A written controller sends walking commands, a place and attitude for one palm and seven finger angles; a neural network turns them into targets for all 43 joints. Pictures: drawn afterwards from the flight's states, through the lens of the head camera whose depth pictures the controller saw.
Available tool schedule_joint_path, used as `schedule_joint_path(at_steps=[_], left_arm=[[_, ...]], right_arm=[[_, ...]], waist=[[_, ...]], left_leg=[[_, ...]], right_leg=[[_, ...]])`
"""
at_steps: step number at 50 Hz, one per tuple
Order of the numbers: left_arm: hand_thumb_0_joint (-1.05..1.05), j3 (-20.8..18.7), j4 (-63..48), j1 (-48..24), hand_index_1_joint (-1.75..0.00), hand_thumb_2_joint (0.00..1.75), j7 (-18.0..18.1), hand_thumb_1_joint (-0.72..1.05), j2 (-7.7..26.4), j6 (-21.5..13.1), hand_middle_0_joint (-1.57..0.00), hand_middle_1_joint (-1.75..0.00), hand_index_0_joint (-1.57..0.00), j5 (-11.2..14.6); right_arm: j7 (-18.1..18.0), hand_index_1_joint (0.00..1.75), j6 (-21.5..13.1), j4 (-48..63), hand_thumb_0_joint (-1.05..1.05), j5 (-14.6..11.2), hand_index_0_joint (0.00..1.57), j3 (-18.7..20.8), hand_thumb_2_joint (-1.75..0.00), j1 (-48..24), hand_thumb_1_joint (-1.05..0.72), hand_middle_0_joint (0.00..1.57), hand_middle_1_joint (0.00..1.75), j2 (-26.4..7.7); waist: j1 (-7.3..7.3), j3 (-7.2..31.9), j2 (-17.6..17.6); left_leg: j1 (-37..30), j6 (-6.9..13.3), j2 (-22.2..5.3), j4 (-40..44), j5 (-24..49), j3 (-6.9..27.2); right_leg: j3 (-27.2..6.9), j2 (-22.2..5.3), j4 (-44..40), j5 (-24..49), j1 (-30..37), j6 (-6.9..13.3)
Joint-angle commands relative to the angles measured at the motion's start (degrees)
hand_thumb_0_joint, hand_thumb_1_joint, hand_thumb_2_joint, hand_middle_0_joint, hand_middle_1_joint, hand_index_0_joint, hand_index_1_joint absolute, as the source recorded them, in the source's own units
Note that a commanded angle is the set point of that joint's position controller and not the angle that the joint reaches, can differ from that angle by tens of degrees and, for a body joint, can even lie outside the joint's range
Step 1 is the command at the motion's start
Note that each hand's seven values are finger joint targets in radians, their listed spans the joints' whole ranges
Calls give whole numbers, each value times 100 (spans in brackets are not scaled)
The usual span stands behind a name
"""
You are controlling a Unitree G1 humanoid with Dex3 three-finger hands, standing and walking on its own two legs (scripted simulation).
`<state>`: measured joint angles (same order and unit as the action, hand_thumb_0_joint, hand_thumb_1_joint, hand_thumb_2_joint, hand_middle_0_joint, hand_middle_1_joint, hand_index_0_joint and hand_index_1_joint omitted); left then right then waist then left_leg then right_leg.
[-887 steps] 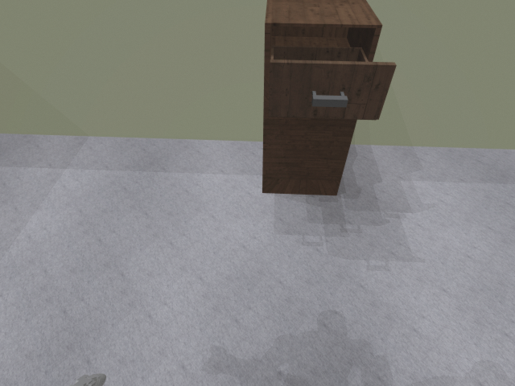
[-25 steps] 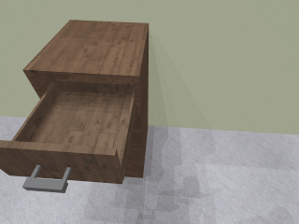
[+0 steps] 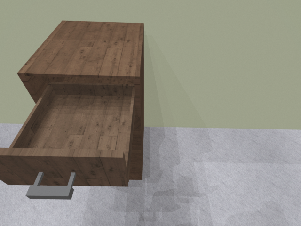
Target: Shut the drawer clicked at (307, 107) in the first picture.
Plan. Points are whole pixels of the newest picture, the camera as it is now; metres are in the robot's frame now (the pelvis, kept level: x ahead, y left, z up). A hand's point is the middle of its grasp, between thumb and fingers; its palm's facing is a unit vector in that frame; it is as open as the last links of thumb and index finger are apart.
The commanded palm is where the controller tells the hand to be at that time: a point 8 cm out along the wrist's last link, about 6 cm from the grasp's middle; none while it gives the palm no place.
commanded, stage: look again from close up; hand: left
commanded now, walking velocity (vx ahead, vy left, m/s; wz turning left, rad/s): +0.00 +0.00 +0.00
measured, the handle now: (53, 184) +0.22 +0.26 +0.00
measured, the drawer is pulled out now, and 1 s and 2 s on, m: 0.30 0.28 0.28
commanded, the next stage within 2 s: raise the hand and make a fist in 0.30 s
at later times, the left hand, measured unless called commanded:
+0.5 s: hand out of the picture +0.05 +0.20 -0.11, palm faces +0.24 -0.95 -0.21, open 7.2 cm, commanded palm +0.06 +0.24 -0.05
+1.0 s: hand out of the picture +0.10 +0.18 -0.01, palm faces +0.07 -0.99 -0.11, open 5.0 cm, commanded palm +0.05 +0.25 +0.00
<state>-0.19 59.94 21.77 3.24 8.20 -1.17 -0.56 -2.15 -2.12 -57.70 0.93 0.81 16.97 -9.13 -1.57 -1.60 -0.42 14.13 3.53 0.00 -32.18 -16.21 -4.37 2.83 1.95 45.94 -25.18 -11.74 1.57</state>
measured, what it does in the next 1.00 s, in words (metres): steps on the spot: right foot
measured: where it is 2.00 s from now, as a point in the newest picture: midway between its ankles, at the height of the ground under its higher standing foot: outside the picture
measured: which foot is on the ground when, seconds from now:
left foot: down 0.00-1.00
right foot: up 0.00-0.12, down 0.14-1.00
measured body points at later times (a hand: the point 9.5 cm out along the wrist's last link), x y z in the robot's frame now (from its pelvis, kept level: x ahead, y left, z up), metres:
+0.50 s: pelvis -0.02 +0.00 +0.00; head -0.02 +0.01 +0.45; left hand +0.04 +0.25 -0.10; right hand +0.00 -0.23 -0.14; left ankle +0.01 +0.09 -0.73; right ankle +0.00 -0.12 -0.73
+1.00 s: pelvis -0.01 -0.05 -0.07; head +0.01 -0.05 +0.38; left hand +0.09 +0.24 +0.00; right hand +0.25 -0.23 -0.11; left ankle +0.01 +0.08 -0.73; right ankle +0.00 -0.12 -0.73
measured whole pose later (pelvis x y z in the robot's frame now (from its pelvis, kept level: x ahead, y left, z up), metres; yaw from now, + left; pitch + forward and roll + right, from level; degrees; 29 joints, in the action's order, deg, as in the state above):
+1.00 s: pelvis -0.01 -0.05 -0.07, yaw +5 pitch +10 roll -2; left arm -16.1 -3.8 36.4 -27.9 15.6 -25.0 20.3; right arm -3.0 -15.1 -30.9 -3.2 0.7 6.5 -10.8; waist 3.5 8.6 -2.3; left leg 46.1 -1.4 -1.8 -63.5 -27.8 3.7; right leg 8.3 2.4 60.4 -30.6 -40.6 4.1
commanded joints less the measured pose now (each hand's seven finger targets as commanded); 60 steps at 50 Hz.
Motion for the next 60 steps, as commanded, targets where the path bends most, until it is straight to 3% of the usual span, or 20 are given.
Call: schedule_joint_path(at_steps=[1, 6, 8, 13, 19, 20, 21, 22, 23, 24, 25, 27, 30, 32, 35, 37, 42, 48, 53, 60], left_arm=[[0, -79, -468, 113, -30, 90, -31, 90, 334, 125, -20, -30, -20, 1], [0, -69, -272, 395, -30, 90, -78, 90, 468, 157, -20, -30, -20, -99], [0, -69, -482, -51, -30, 90, -77, 90, 650, 132, -20, -30, -20, -100], [0, -111, -633, -312, -30, 90, -88, 90, 708, 146, -20, -30, -20, -73], [0, -74, -407, 128, -30, 90, -128, 90, 485, 85, -20, -30, -20, -75], [0, -56, -125, 821, -30, 90, 70, 90, 698, 46, -20, -30, -20, -116], [0, -1160, -9449, -3554, -32, 90, 171, 90, 2308, -1319, -22, -32, -22, 1148], [0, -1118, -8517, -1118, -34, 90, 388, 90, 2256, -1074, -24, -34, -24, 722], [0, -842, -8202, -990, -37, 90, 757, 90, 1774, -813, -26, -37, -26, 828], [0, 47, -6237, 993, -39, 90, 716, 90, 207, -147, -28, -39, -28, 789], [0, 63, -7241, 346, -41, 90, 564, 90, 169, -208, -30, -41, -30, 1159], [0, -159, -6864, 450, -45, 90, 314, 90, 363, -743, -34, -45, -34, 1036], [0, -526, -5569, 2465, -52, 90, -519, 90, 113, -1602, -40, -52, -40, 1201], [0, -696, -5927, 2475, -56, 90, -1124, 90, 349, -2258, -44, -56, -44, 1368], [0, -1282, -7668, 1925, -62, 90, -1448, 90, 1158, -3041, -50, -62, -50, 1379], [0, -1482, -8097, 1712, -67, 90, -1541, 90, 1331, -3346, -54, -67, -54, 1450], [0, -1638, -7761, 1493, -78, 90, -2252, 90, 1265, -3785, -64, -78, -64, 1753], [0, -2291, -7288, 1979, -91, 90, -3343, 90, 1675, -2351, -76, -91, -76, 2382], [0, -2894, -7509, 2182, -101, 90, -3184, 90, 1906, -2086, -86, -101, -86, 2563], [0, -2486, -7522, 2357, -117, 90, -3158, 90, 1513, -2524, -100, -117, -100, 2640]], right_arm=[[-7, 30, 35, 232, 0, 2, 20, -30, -90, 114, -90, 20, 30, -507], [100, 30, 138, 369, 0, -10, 20, 33, -90, -243, -90, 20, 30, -686], [134, 30, 214, 306, 0, 13, 20, 37, -90, -13, -90, 20, 30, -573], [143, 30, 239, 133, 0, 71, 20, 65, -90, 420, -90, 20, 30, -611], [104, 30, 117, 88, 0, 9, 20, 40, -90, 283, -90, 20, 30, -687], [115, 30, 173, 587, 0, -51, 20, 121, -90, -648, -90, 20, 30, -881], [-176, 30, -878, 2660, 0, -371, 20, 185, -90, -318, -90, 20, 30, -1610], [-398, 30, -1491, 2087, 0, -372, 20, -105, -90, -486, -90, 20, 30, -1079], [-420, 30, -1705, 1700, 0, -351, 20, -84, -90, -634, -90, 20, 30, -1182], [-304, 30, -1725, 1445, 0, -446, 20, -26, -90, -633, -90, 20, 30, -906], [-286, 30, -1738, 1874, 0, -469, 20, -13, -90, -620, -90, 20, 30, -1093], [-270, 30, -1877, 2097, 0, -329, 20, 99, -90, -759, -90, 20, 30, -1168], [-28, 30, -1770, 2570, 0, -199, 20, 329, -90, -862, -90, 20, 30, -1078], [79, 30, -1740, 2970, 0, -191, 20, 424, -90, -1022, -90, 20, 30, -1108], [115, 30, -1787, 3369, 0, -179, 20, 464, -90, -1073, -90, 20, 30, -1020], [99, 30, -1756, 3349, 0, -183, 20, 452, -90, -1010, -90, 20, 30, -913], [20, 30, -1663, 3251, 0, -259, 20, 459, -90, -1043, -90, 20, 30, -875], [-244, 30, -1591, 3614, 0, -539, 20, 372, -90, -1151, -90, 20, 30, -1017], [-294, 30, -1652, 3451, 0, -455, 20, 358, -90, -1159, -90, 20, 30, -881], [-230, 30, -1954, 3394, 0, -491, 20, 368, -90, -1089, -90, 20, 30, -896]], waist=[[312, -572, -996], [490, -512, 132], [225, -746, 321], [71, -774, 402], [252, -161, -327], [645, -507, 593], [-556, 2620, -354], [122, 2686, -1483], [-11, 2176, -1680], [-28, 925, -1043], [-95, 182, -936], [-229, -329, -363], [320, 9, 1265], [409, 624, 1638], [551, 1656, -423], [385, 1666, -884], [3, 1164, -528], [217, 1825, 90], [392, 1796, 308], [338, 1456, 22]], left_leg=[[751, 896, -1338, 1353, 2391, 1299], [1889, 342, -808, 1437, -1835, 1277], [1354, 73, -388, 1211, -1873, 1115], [866, 67, -520, 1318, -1721, 1278], [812, 171, -836, 1894, -1768, 1542], [1263, -240, -488, 299, -789, 340], [-880, -103, 105, 633, 277, 521], [-1362, -201, -213, 935, -134, 674], [-620, -525, -282, 1268, -879, 967], [25, -483, -326, 1298, -1283, 1011], [554, -422, -245, 1155, -1473, 1123], [1093, -318, -57, 479, -1491, 1012], [1918, -371, 22, -424, -795, 718], [2364, -326, 93, -1052, -459, 542], [1957, -273, 92, -1443, -25, 398], [1939, -220, 73, -1731, 142, 482], [2763, -183, 19, -2534, -76, 644], [2696, -122, 47, -2598, 143, 675], [2485, -167, -14, -2291, 753, 837], [2288, -195, 36, -1896, 338, 778]], right_leg=[[-216, -419, 284, -596, -467, -38], [-345, -377, -1433, 527, 512, 20], [-984, -659, -2216, -657, -575, 239], [-887, -462, -2147, -811, -1234, 176], [-526, -308, -1797, 430, -346, 56], [-501, -614, -2159, 950, -43, 4], [-353, -299, -1871, 1107, -255, 85], [-166, -96, -1494, 894, -289, 143], [141, -57, -1330, 539, -592, 102], [273, -88, -1213, 357, -1289, 87], [355, -131, -1218, 355, -1316, 45], [281, -167, -1405, -112, -1824, 0], [370, -82, -925, -468, -2243, 18], [152, -118, -537, -345, -2310, -4], [-156, -123, -61, 37, -2249, 117], [-182, -90, 122, 346, -2541, 139], [-501, -109, 220, 435, -3054, 49], [-1269, -413, -417, 1256, -1846, -462], [-1006, -419, -254, 2812, -1459, -577], [-720, -290, -455, 1309, -1945, -324]])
